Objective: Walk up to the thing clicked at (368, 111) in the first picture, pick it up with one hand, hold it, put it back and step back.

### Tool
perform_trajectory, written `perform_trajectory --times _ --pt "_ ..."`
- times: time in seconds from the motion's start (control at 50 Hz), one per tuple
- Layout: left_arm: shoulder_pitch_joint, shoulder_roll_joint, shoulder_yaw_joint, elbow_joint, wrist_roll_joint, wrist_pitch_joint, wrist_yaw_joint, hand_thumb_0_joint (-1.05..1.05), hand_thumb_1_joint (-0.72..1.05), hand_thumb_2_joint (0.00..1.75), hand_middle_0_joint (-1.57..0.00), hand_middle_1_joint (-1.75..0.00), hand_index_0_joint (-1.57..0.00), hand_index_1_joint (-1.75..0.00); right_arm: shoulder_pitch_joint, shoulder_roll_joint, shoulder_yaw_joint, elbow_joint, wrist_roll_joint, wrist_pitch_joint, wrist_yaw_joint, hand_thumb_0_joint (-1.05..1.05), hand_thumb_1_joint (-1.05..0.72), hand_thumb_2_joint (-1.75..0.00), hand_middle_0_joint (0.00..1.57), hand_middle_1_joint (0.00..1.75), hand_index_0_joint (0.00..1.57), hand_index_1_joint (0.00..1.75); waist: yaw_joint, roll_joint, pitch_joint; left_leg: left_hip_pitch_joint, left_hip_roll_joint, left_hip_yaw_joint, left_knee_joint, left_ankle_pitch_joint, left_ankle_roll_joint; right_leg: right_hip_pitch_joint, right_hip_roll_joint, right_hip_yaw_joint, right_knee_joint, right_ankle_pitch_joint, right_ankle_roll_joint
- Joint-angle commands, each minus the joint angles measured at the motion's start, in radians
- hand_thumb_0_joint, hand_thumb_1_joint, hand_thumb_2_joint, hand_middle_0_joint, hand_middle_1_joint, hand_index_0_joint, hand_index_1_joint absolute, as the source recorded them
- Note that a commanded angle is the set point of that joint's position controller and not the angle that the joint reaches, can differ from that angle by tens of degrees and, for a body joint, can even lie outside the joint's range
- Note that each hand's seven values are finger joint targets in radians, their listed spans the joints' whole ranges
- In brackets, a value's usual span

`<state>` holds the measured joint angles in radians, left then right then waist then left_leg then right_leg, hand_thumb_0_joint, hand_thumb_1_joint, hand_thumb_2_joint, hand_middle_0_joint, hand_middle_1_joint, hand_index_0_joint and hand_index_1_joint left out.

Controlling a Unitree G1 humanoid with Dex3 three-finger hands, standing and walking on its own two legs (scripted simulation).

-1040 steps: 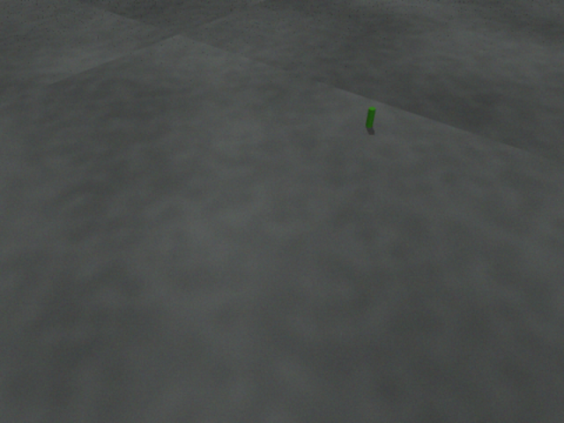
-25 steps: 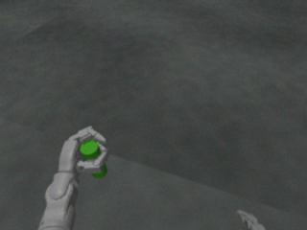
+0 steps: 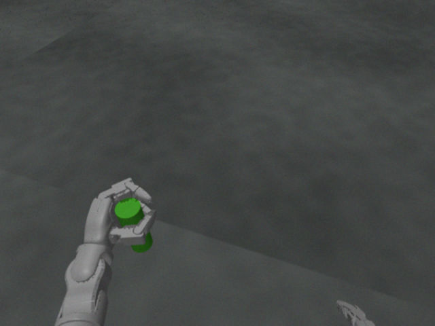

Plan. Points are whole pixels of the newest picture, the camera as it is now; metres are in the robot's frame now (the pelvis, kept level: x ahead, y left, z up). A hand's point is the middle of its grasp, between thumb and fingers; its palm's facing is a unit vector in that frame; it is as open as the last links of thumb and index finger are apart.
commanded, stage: hold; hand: left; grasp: from the side
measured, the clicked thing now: (135, 226) +0.32 +0.18 +0.02
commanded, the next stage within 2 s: crouch in 0.02 s
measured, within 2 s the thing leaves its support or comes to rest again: neither
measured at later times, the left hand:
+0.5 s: hand (145, 234) +0.32 +0.17 -0.02, palm faces -0.03 -1.00 +0.01, open 5.8 cm
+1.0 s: hand (164, 270) +0.34 +0.17 -0.27, palm faces -0.03 -1.00 -0.04, open 5.8 cm
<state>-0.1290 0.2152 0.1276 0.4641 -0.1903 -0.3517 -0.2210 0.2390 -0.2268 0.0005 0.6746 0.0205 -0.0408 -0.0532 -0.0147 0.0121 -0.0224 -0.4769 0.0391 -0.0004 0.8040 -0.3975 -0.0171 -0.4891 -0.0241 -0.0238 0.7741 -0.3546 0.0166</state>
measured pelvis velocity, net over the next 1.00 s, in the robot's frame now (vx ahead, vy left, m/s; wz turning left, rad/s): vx -0.06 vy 0.00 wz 0.00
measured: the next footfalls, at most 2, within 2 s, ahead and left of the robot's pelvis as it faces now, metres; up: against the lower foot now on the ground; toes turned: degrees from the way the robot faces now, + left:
none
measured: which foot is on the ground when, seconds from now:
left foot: down 0.00-1.00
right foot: down 0.00-1.00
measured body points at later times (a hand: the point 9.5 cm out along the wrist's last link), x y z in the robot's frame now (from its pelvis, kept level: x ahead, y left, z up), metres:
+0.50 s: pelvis -0.02 +0.00 -0.03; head +0.06 +0.02 +0.41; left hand +0.32 +0.22 -0.02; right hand +0.12 -0.25 -0.14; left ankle +0.01 +0.13 -0.71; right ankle +0.03 -0.13 -0.71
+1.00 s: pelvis -0.06 +0.00 -0.24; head +0.11 +0.02 +0.17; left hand +0.33 +0.22 -0.27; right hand +0.08 -0.26 -0.37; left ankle +0.01 +0.13 -0.71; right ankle +0.02 -0.13 -0.71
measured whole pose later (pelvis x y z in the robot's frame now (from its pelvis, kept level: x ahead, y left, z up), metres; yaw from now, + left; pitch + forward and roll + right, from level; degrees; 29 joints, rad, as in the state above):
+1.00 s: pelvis -0.06 +0.00 -0.24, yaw +0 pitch +32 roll -2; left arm -0.49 0.26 0.29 0.97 -0.13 -0.77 -0.26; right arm 0.11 -0.26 0.00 0.70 -0.07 -0.06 0.07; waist -0.07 0.00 -0.19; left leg -1.75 0.02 -0.05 1.88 -0.69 -0.02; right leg -1.76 -0.04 -0.02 1.84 -0.64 0.01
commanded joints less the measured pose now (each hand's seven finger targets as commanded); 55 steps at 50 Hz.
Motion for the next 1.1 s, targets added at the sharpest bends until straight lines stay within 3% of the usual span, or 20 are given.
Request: perform_trajectory --times 0.0,0.02,0.06,0.16,0.34,0.38,0.42,0.5,0.52,0.58,0.6,0.64,0.68,0.72,0.76,0.82,0.96,1.0,1.02,1.08 --pt "-0.291 0.139 0.057 -0.221 -0.03 -0.073 -0.001 0.0 0.59 1.25 -1.26 -1.4 -1.28 -1.38 -0.045 -0.143 -0.052 -0.13 0.002 -0.051 -0.009 0.0 -0.87 -0.9 0.2 0.3 0.2 0.3 -0.011 -0.007 -0.241 0.082 -0.029 0.001 -0.127 0.197 0.018 0.117 0.029 -0.017 -0.101 0.209 -0.027" --pt "-0.33 0.174 0.084 -0.267 -0.029 -0.08 0.002 0.0 0.6 1.23 -1.26 -1.38 -1.28 -1.37 -0.048 -0.14 -0.052 -0.129 0.002 -0.051 -0.01 0.0 -0.88 -0.9 0.2 0.3 0.2 0.3 0.002 0.027 -0.253 0.079 -0.031 0.007 -0.126 0.18 0.017 0.115 0.028 -0.012 -0.104 0.193 -0.029" --pt "-0.302 0.134 0.045 -0.221 -0.027 -0.072 -0.007 0.0 0.57 1.24 -1.26 -1.4 -1.28 -1.38 -0.049 -0.137 -0.048 -0.136 0.0 -0.049 -0.01 0.0 -0.88 -0.9 0.2 0.3 0.2 0.3 -0.015 -0.011 -0.235 0.075 -0.031 0.006 -0.125 0.17 0.021 0.107 0.03 -0.013 -0.112 0.185 -0.025" --pt "-0.258 0.112 0.036 -0.184 -0.026 -0.066 -0.008 0.0 0.67 1.21 -1.3 -1.34 -1.31 -1.32 -0.046 -0.132 -0.048 -0.135 -0.001 -0.054 -0.005 0.0 -0.85 -0.89 0.2 0.3 0.2 0.3 -0.012 -0.02 -0.241 0.053 -0.032 0.008 -0.113 0.169 0.023 0.098 0.028 -0.012 -0.106 0.187 -0.025" --pt "-0.327 0.117 0.073 -0.047 -0.008 -0.157 0.002 0.0 0.61 1.2 -1.28 -1.35 -1.3 -1.33 -0.041 -0.143 -0.063 -0.116 -0.015 -0.061 0.019 0.0 -0.86 -0.89 0.2 0.3 0.2 0.3 -0.026 -0.026 -0.198 -0.094 -0.029 -0.003 -0.024 0.075 0.025 -0.052 0.027 -0.012 -0.01 0.1 -0.029" --pt "-0.386 0.138 0.093 -0.07 -0.004 -0.204 0.004 0.0 0.57 1.21 -1.29 -1.35 -1.3 -1.34 -0.024 -0.144 -0.069 -0.109 -0.024 -0.067 0.025 0.0 -0.86 -0.9 0.2 0.3 0.2 0.3 -0.029 -0.005 -0.269 -0.121 -0.032 -0.005 0.033 0.083 0.024 -0.086 0.025 -0.005 0.043 0.11 -0.032" --pt "-0.342 0.091 0.083 0.034 -0.01 -0.236 -0.006 0.0 0.58 1.22 -1.3 -1.37 -1.32 -1.36 -0.011 -0.148 -0.072 -0.105 -0.03 -0.07 0.036 0.0 -0.86 -0.9 0.2 0.3 0.2 0.3 -0.033 -0.016 -0.263 -0.193 -0.034 -0.011 0.086 0.059 0.021 -0.158 0.027 -0.008 0.104 0.085 -0.036" --pt "-0.408 0.131 0.111 0.081 -0.008 -0.33 -0.027 0.0 0.54 1.25 -1.35 -1.42 -1.37 -1.41 -0.009 -0.159 -0.076 -0.108 -0.042 -0.079 0.05 0.0 -0.87 -0.9 0.2 0.3 0.2 0.3 -0.04 0.022 -0.381 -0.318 -0.041 -0.02 0.234 0.045 0.019 -0.303 0.026 -0.007 0.248 0.063 -0.039" --pt "-0.403 0.107 0.089 0.124 -0.002 -0.346 -0.034 0.0 0.53 1.26 -1.34 -1.41 -1.35 -1.4 -0.001 -0.162 -0.075 -0.105 -0.048 -0.078 0.055 0.0 -0.87 -0.9 0.2 0.3 0.2 0.3 -0.053 0.015 -0.422 -0.342 -0.04 -0.025 0.28 0.073 0.02 -0.36 0.027 -0.009 0.294 0.078 -0.043" --pt "-0.435 0.138 0.119 0.15 -0.002 -0.405 -0.047 0.0 0.52 1.23 -1.35 -1.41 -1.36 -1.4 -0.007 -0.178 -0.074 -0.112 -0.054 -0.08 0.06 0.0 -0.88 -0.9 0.2 0.3 0.2 0.3 -0.04 0.046 -0.513 -0.431 -0.04 -0.048 0.385 0.069 0.014 -0.5 0.028 -0.021 0.424 0.046 -0.051" --pt "-0.434 0.119 0.094 0.179 0.001 -0.415 -0.057 0.0 0.52 1.24 -1.35 -1.41 -1.36 -1.4 -0.015 -0.184 -0.073 -0.11 -0.056 -0.078 0.064 0.0 -0.87 -0.9 0.2 0.3 0.2 0.3 -0.043 0.06 -0.523 -0.464 -0.041 -0.052 0.414 0.054 0.012 -0.553 0.028 -0.024 0.46 0.028 -0.054" --pt "-0.492 0.182 0.141 0.171 -0.001 -0.446 -0.063 0.0 0.52 1.24 -1.35 -1.4 -1.36 -1.39 -0.013 -0.202 -0.072 -0.113 -0.057 -0.077 0.065 0.0 -0.87 -0.9 0.2 0.3 0.2 0.3 -0.037 0.075 -0.573 -0.514 -0.041 -0.058 0.476 0.064 0.011 -0.621 0.027 -0.024 0.534 0.024 -0.057" --pt "-0.529 0.157 0.117 0.191 0.007 -0.459 -0.061 0.0 0.52 1.25 -1.35 -1.41 -1.36 -1.4 -0.021 -0.196 -0.068 -0.112 -0.064 -0.075 0.069 0.0 -0.88 -0.9 0.2 0.3 0.2 0.3 -0.05 0.071 -0.601 -0.608 -0.047 -0.05 0.547 0.025 0.017 -0.67 0.02 -0.007 0.582 -0.005 -0.054" --pt "-0.518 0.145 0.129 0.227 0.001 -0.467 -0.053 0.0 0.5 1.27 -1.34 -1.42 -1.35 -1.41 -0.02 -0.201 -0.073 -0.106 -0.066 -0.073 0.074 0.0 -0.88 -0.9 0.2 0.3 0.2 0.3 -0.056 0.025 -0.628 -0.682 -0.045 -0.052 0.599 -0.009 0.022 -0.7 0.017 0.005 0.621 -0.028 -0.047" --pt "-0.554 0.194 0.183 0.22 -0.001 -0.476 -0.038 0.0 0.49 1.26 -1.33 -1.4 -1.33 -1.4 -0.013 -0.204 -0.072 -0.1 -0.073 -0.067 0.078 0.0 -0.88 -0.9 0.2 0.3 0.2 0.3 -0.051 0.02 -0.695 -0.774 -0.053 -0.04 0.674 0.009 0.028 -0.685 0.012 0.026 0.665 -0.004 -0.041" --pt "-0.541 0.191 0.177 0.261 0.014 -0.478 -0.04 0.0 0.59 1.29 -1.33 -1.41 -1.33 -1.41 -0.01 -0.21 -0.075 -0.072 -0.079 -0.058 0.089 0.0 -0.88 -0.9 0.2 0.3 0.2 0.3 -0.051 0.003 -0.719 -0.853 -0.054 -0.032 0.763 0.015 0.035 -0.748 0.013 0.037 0.728 0.004 -0.039" --pt "-0.668 0.233 0.224 0.312 0.041 -0.513 -0.037 0.0 0.61 1.31 -1.31 -1.41 -1.31 -1.4 -0.029 -0.214 -0.066 -0.049 -0.099 -0.05 0.114 0.0 -0.88 -0.9 0.2 0.3 0.2 0.3 -0.07 0.033 -0.745 -1.012 -0.056 -0.03 0.908 -0.085 0.029 -0.952 0.016 0.012 0.906 -0.099 -0.049" --pt "-0.694 0.201 0.194 0.349 0.046 -0.524 -0.037 0.0 0.59 1.31 -1.31 -1.42 -1.32 -1.41 -0.036 -0.213 -0.06 -0.043 -0.104 -0.05 0.119 0.0 -0.88 -0.9 0.2 0.3 0.2 0.3 -0.094 0.033 -0.727 -1.065 -0.058 -0.032 0.944 -0.153 0.027 -1.01 0.014 0.004 0.941 -0.155 -0.049" --pt "-0.692 0.205 0.21 0.368 0.047 -0.529 -0.036 0.0 0.6 1.31 -1.3 -1.41 -1.31 -1.41 -0.041 -0.218 -0.061 -0.042 -0.106 -0.053 0.123 0.0 -0.88 -0.9 0.2 0.3 0.2 0.3 -0.089 0.025 -0.724 -1.086 -0.06 -0.03 0.962 -0.182 0.028 -1.042 0.015 -0.001 0.959 -0.179 -0.049" --pt "-0.711 0.228 0.22 0.399 0.065 -0.543 -0.027 0.0 0.61 1.3 -1.3 -1.4 -1.3 -1.4 -0.039 -0.231 -0.056 -0.027 -0.116 -0.051 0.129 0.0 -0.89 -0.9 0.2 0.3 0.2 0.3 -0.085 0.055 -0.774 -1.095 -0.061 -0.026 1.021 -0.145 0.023 -1.098 0.016 -0.021 1.04 -0.144 -0.052"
